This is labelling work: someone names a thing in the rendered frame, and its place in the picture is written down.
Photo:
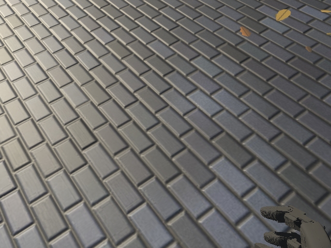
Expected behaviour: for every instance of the robot right hand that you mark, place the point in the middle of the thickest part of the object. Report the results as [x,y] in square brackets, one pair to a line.
[312,233]

